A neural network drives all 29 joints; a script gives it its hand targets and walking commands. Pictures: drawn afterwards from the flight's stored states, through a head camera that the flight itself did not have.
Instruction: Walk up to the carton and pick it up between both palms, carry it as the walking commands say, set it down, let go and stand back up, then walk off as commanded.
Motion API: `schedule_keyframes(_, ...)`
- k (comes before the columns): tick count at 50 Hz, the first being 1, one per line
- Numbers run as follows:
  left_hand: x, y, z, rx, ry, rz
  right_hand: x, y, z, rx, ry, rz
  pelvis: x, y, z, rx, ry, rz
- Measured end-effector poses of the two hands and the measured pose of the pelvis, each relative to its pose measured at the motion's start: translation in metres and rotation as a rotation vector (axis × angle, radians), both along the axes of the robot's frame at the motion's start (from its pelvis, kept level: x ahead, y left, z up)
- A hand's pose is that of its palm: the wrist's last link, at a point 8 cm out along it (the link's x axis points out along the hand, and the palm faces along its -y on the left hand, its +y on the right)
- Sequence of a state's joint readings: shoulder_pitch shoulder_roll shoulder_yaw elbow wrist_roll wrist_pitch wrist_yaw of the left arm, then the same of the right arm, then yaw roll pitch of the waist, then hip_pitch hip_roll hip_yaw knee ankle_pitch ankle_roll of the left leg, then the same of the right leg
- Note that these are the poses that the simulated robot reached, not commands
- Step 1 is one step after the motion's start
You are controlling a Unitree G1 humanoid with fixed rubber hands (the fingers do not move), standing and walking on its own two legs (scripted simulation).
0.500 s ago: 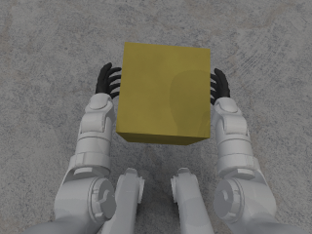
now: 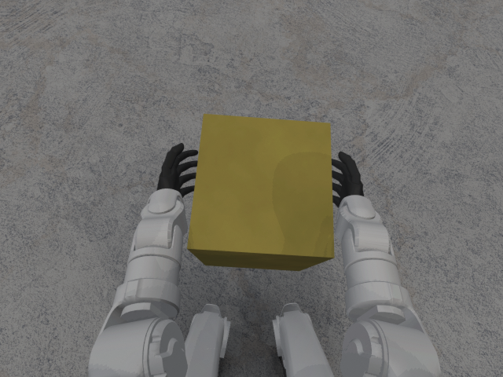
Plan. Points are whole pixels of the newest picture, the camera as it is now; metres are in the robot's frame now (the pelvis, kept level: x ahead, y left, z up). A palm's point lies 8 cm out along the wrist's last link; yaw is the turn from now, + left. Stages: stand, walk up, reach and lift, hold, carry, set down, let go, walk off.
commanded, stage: reach and lift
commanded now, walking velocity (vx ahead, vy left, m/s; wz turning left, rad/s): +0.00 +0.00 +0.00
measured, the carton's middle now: (258, 204) +0.42 -0.01 -0.11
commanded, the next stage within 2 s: none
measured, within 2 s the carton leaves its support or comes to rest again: neither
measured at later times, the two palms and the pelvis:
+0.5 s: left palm (155, 186) +0.39 +0.14 +0.03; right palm (366, 195) +0.38 -0.15 +0.02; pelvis +0.02 +0.00 +0.07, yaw +0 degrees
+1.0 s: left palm (134, 177) +0.37 +0.14 +0.10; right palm (391, 188) +0.36 -0.15 +0.10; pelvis +0.04 +0.00 +0.12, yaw +0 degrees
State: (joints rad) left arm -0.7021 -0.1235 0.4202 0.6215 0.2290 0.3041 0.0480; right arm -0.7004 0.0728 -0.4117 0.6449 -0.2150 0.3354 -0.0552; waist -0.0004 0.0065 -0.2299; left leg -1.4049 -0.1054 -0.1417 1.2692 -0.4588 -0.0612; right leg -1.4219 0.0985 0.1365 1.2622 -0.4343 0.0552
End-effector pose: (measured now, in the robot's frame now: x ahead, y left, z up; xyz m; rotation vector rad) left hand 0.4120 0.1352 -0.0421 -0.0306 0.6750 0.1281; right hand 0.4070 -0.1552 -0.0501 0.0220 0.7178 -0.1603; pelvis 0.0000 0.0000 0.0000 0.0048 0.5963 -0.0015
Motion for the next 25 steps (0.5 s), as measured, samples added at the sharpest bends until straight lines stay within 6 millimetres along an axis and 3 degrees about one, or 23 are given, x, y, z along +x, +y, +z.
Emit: schedule_keyframes(25, -0.022, 0.003, 0.073, 0.004, 0.010, -0.008, -0.023, 0.002, 0.074, 0.002, 0.009, -0.007, 0.023, -0.001, 0.068, -0.001, -0.140, 0.003)
